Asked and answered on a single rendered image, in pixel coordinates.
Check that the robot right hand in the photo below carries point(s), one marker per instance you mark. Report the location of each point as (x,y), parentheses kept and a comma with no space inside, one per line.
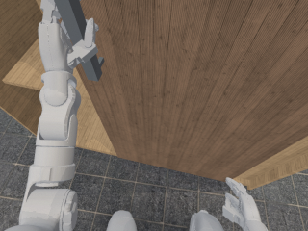
(239,210)

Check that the robot left hand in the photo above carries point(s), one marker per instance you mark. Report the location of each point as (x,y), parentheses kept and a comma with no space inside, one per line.
(54,41)

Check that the handle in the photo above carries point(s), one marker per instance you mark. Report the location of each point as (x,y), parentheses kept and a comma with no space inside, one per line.
(75,23)

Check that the robot right thigh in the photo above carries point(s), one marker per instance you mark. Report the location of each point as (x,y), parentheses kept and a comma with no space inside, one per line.
(204,222)

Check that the robot right forearm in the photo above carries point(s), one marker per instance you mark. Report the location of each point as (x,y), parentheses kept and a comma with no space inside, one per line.
(254,225)

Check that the left robot upper arm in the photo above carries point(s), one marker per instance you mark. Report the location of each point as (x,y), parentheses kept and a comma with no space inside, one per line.
(49,210)

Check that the robot left forearm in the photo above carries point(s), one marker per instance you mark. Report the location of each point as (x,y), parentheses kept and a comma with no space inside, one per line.
(56,134)

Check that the robot left thigh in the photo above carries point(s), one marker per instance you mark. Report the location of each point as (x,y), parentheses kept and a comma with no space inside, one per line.
(122,221)

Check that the robot thigh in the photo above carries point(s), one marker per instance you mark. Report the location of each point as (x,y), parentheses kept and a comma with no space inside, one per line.
(122,221)
(204,222)

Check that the wardrobe door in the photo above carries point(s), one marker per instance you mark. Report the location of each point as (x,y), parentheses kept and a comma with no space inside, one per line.
(291,153)
(210,88)

